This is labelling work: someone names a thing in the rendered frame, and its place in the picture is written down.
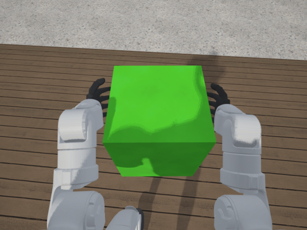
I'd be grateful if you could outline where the robot left forearm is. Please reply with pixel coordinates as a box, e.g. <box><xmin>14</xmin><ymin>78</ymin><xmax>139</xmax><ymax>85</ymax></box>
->
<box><xmin>47</xmin><ymin>99</ymin><xmax>104</xmax><ymax>228</ymax></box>

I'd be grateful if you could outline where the left robot hand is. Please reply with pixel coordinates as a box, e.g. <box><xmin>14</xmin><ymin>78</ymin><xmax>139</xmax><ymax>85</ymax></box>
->
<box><xmin>86</xmin><ymin>78</ymin><xmax>111</xmax><ymax>117</ymax></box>

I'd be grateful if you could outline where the carton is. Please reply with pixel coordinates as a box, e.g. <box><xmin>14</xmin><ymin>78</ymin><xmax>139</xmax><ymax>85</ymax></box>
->
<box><xmin>102</xmin><ymin>66</ymin><xmax>216</xmax><ymax>176</ymax></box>

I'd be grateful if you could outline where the right robot hand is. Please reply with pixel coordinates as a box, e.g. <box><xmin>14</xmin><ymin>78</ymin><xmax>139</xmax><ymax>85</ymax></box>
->
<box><xmin>207</xmin><ymin>83</ymin><xmax>230</xmax><ymax>123</ymax></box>

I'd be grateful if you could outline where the robot left upper arm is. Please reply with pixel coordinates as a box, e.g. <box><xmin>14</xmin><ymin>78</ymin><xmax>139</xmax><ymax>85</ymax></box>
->
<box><xmin>47</xmin><ymin>191</ymin><xmax>105</xmax><ymax>230</ymax></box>

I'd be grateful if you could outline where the robot right forearm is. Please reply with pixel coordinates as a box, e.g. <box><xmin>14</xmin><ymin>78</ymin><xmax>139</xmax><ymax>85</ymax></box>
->
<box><xmin>214</xmin><ymin>104</ymin><xmax>272</xmax><ymax>222</ymax></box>

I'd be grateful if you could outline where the left robot shin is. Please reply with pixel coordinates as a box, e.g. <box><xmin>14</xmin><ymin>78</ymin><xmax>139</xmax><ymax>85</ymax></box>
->
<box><xmin>125</xmin><ymin>206</ymin><xmax>138</xmax><ymax>212</ymax></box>

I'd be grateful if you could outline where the robot right upper arm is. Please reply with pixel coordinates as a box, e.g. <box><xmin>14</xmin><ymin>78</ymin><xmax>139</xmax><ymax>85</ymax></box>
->
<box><xmin>214</xmin><ymin>195</ymin><xmax>272</xmax><ymax>230</ymax></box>

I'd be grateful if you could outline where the left robot thigh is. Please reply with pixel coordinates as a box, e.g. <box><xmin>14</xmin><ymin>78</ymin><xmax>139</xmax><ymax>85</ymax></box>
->
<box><xmin>106</xmin><ymin>209</ymin><xmax>142</xmax><ymax>230</ymax></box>

